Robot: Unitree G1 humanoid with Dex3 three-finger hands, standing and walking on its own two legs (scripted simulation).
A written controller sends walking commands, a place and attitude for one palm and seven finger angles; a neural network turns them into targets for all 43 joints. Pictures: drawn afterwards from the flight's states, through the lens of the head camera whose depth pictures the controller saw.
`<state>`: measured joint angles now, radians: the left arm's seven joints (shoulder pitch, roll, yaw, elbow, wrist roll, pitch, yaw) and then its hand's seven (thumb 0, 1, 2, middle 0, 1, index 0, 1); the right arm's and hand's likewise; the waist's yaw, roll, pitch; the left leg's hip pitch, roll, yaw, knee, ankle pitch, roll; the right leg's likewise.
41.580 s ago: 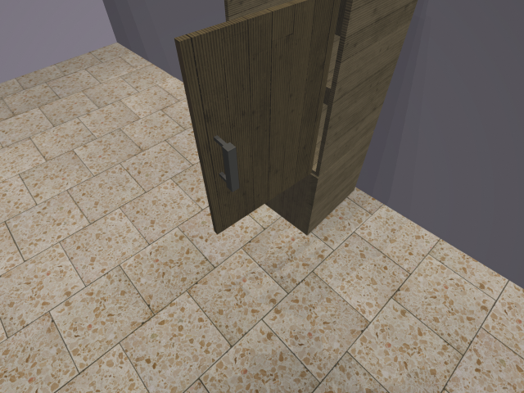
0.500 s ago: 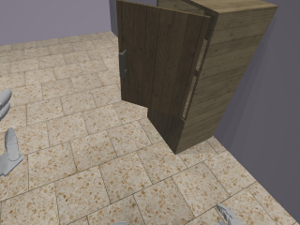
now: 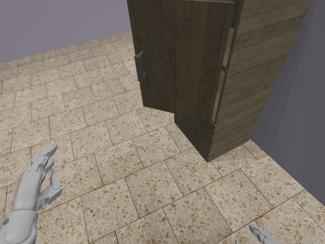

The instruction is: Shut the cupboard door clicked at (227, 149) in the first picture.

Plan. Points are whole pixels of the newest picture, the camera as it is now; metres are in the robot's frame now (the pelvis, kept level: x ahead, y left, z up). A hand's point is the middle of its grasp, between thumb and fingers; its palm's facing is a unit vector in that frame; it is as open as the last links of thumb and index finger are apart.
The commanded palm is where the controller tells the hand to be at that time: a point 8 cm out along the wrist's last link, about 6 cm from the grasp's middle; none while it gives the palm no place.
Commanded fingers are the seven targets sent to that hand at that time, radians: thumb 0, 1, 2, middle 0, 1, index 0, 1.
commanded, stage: let the arm hang, fingers relaxed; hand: left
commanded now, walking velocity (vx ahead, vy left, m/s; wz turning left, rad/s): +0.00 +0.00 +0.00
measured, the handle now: (141, 66) +0.90 +0.16 -0.03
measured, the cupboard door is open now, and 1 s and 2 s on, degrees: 41 41 41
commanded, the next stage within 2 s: look to check the result in 1.00 s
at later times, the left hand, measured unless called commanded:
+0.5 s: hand out of the picture -0.03 +0.20 -0.16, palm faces +0.03 -0.97 -0.22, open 7.3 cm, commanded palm none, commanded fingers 0.00 0.90 0.90 -0.20 -0.30 -0.20 -0.30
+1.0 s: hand out of the picture -0.03 +0.18 -0.16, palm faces +0.02 -0.99 -0.14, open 7.4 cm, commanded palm none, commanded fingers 0.00 0.90 0.90 -0.20 -0.30 -0.20 -0.30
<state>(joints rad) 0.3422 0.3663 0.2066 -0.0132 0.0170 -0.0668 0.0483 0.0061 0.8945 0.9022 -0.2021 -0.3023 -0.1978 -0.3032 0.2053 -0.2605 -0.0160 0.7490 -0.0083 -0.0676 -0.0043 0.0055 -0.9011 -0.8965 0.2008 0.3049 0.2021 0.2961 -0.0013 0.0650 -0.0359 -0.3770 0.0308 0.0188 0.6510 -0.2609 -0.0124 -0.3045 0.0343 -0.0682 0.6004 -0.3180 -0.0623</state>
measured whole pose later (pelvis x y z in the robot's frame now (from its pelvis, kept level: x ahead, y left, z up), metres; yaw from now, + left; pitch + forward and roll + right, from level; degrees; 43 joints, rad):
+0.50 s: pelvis -0.01 +0.01 +0.02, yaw +0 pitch -2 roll -1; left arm 0.34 0.20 0.01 1.11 0.01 0.02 0.02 0.00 0.93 0.90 -0.20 -0.30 -0.20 -0.30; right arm 0.31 -0.13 0.01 1.08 -0.01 0.03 -0.03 0.00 -0.91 -0.90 0.20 0.30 0.20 0.30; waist 0.00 0.01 0.04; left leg -0.21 0.03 0.02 0.44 -0.19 -0.01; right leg -0.15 0.04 -0.06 0.39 -0.21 -0.05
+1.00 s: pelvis -0.01 +0.03 +0.01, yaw -2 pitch -2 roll +0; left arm 0.34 0.11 0.01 1.13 0.01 0.00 0.03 0.01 0.90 0.90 -0.20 -0.30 -0.20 -0.30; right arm 0.36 -0.11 0.00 1.12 -0.02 0.01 -0.04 0.00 -0.91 -0.90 0.20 0.30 0.20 0.30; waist 0.00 -0.01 0.00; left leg -0.22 0.00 0.05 0.43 -0.18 0.02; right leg -0.19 0.01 -0.03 0.43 -0.21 -0.02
